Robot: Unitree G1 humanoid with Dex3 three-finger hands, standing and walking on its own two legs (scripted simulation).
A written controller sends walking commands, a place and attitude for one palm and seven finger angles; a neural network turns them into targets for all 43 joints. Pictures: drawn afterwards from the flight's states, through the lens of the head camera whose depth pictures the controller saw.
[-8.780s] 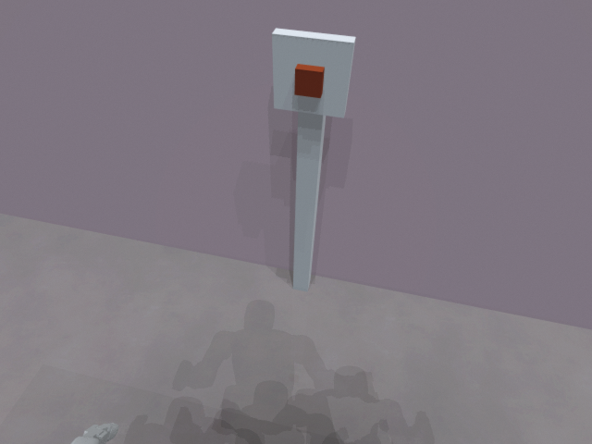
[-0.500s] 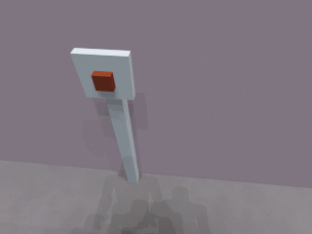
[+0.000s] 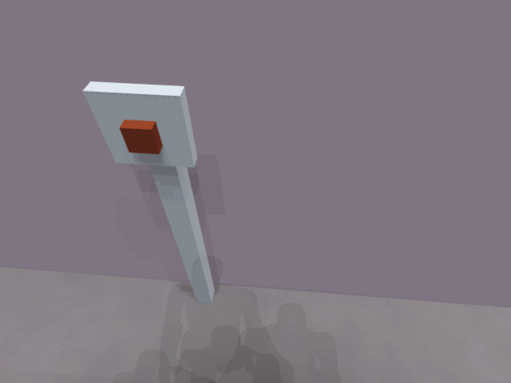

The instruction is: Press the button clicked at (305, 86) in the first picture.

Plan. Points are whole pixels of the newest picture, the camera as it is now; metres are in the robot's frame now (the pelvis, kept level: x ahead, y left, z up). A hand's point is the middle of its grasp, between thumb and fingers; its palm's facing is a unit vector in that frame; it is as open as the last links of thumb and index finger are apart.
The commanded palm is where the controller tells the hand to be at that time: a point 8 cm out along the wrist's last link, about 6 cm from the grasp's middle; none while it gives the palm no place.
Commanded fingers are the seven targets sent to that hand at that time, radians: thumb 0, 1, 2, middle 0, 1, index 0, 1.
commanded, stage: come to a stop and stand still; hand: left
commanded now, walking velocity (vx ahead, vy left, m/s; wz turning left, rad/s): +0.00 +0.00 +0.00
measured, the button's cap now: (142, 136) +0.49 +0.23 +0.12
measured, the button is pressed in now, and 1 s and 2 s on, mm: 0 0 0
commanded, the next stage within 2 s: look again from close up in 0.38 s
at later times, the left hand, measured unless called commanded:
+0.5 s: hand out of the picture -0.02 +0.15 -0.17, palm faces +0.06 -0.98 -0.18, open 7.4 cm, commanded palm none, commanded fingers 0.00 0.90 0.90 -0.20 -0.30 -0.20 -0.30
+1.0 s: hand out of the picture -0.01 +0.22 -0.18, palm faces -0.01 -0.98 -0.19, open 7.4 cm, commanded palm none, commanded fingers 0.00 0.90 0.90 -0.20 -0.30 -0.20 -0.30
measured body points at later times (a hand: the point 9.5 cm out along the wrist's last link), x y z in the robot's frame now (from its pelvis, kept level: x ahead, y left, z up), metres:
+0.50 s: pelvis +0.01 -0.01 +0.00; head +0.01 -0.02 +0.45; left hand -0.02 +0.20 -0.16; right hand +0.01 -0.22 -0.16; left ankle +0.01 +0.13 -0.74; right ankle -0.05 -0.06 -0.74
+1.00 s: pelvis -0.02 +0.05 +0.00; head -0.01 +0.06 +0.45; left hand +0.00 +0.28 -0.16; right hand -0.02 -0.17 -0.16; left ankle +0.00 +0.12 -0.74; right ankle -0.05 -0.06 -0.74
